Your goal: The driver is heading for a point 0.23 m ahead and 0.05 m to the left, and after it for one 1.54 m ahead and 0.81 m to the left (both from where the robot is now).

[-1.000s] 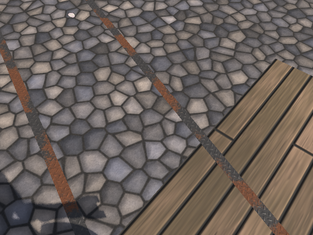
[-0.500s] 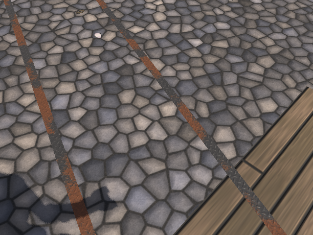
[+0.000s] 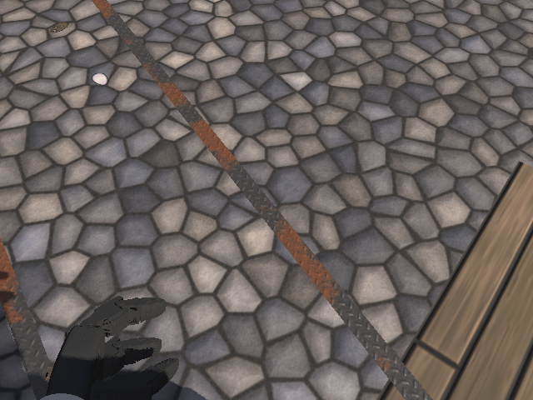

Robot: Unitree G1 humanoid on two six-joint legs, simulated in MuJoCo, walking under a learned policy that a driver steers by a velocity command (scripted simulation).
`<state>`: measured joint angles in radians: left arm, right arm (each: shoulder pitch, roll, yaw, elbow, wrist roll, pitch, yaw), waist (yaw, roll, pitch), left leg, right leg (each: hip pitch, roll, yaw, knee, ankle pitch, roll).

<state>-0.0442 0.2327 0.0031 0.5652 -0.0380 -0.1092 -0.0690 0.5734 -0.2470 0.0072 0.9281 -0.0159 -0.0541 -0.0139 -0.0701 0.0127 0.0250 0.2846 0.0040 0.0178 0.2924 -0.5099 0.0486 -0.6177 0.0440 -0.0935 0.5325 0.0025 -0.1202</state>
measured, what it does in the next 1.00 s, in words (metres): walks ahead, turning left: left foot, then right foot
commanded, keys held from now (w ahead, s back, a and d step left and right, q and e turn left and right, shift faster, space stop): q+shift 0.90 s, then shift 0.10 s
